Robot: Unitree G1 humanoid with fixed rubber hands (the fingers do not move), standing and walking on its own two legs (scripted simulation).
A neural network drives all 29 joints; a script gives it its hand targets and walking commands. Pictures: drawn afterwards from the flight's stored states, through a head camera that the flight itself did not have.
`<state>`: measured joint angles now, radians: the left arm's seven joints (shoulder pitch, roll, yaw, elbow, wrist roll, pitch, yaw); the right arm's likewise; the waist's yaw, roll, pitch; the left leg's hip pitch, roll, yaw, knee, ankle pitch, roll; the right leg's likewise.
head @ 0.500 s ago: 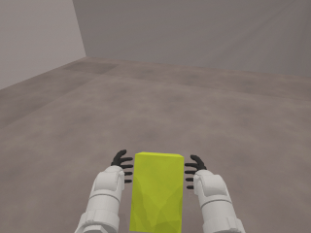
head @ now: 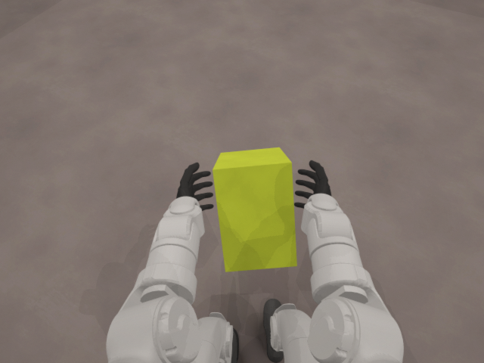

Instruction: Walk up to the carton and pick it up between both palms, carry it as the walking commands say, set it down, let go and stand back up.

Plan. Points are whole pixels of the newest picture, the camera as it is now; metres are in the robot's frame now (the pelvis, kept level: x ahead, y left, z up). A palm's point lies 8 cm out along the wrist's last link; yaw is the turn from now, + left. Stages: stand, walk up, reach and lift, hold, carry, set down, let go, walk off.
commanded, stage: set down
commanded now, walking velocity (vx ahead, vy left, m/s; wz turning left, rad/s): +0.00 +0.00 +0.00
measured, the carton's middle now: (255, 203) +0.44 -0.02 -0.13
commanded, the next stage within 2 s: none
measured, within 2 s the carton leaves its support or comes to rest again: neither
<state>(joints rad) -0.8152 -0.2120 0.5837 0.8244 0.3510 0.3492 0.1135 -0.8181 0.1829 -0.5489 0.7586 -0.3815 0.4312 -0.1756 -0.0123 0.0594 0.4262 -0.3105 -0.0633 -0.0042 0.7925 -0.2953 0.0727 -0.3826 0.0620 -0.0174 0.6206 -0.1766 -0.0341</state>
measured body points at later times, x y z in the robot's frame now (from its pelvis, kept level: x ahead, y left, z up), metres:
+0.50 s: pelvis +0.02 +0.02 -0.04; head +0.23 +0.00 +0.36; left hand +0.43 +0.10 -0.12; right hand +0.44 -0.13 -0.13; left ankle +0.10 +0.07 -0.70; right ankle +0.20 -0.10 -0.70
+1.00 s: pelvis +0.06 +0.00 -0.11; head +0.31 -0.01 +0.27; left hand +0.47 +0.09 -0.22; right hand +0.46 -0.14 -0.23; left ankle +0.10 +0.07 -0.70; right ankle +0.20 -0.10 -0.70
